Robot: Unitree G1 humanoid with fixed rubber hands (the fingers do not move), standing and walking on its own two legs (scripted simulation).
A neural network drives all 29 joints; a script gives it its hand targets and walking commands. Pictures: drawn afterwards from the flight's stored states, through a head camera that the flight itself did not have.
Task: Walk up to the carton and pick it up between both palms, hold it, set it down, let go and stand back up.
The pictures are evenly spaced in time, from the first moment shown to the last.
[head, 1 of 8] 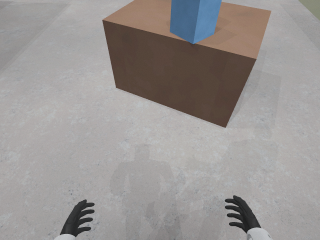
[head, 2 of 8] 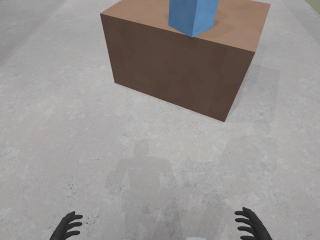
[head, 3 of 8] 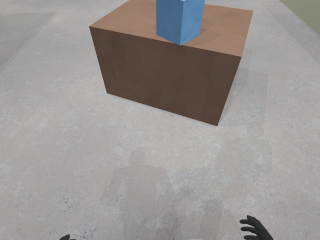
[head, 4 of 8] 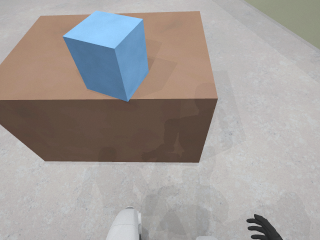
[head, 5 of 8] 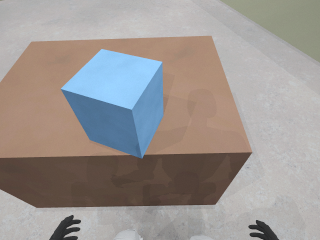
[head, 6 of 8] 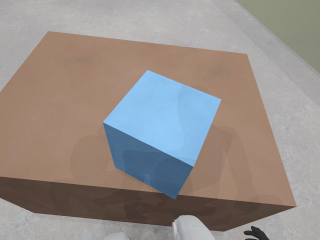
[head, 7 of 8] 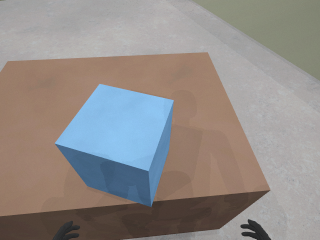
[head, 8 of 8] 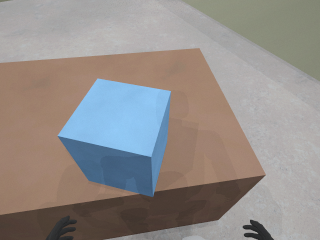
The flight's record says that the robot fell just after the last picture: no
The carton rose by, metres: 0.00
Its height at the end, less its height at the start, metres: +0.00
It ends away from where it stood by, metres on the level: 0.00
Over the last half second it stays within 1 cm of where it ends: yes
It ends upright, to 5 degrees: yes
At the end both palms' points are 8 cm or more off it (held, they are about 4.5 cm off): yes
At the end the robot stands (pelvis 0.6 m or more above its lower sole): yes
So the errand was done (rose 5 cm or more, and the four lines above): no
